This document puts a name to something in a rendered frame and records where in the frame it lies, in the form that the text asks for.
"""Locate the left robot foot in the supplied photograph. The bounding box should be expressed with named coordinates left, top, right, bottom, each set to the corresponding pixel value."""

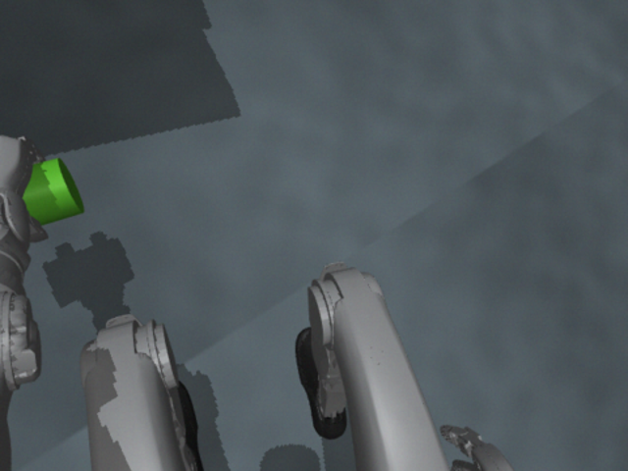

left=177, top=381, right=204, bottom=471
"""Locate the can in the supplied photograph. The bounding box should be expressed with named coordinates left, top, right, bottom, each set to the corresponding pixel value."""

left=23, top=158, right=84, bottom=226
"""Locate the left robot hand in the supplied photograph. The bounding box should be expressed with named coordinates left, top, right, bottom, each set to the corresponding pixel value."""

left=0, top=135, right=48, bottom=242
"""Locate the right robot hand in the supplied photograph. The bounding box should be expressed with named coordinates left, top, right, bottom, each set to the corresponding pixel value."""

left=440, top=425, right=515, bottom=471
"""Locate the left robot arm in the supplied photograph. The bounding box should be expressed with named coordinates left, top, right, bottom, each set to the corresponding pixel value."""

left=0, top=187, right=41, bottom=471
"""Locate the right robot foot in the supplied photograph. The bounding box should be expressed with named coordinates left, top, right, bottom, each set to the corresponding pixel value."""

left=295, top=327, right=346, bottom=440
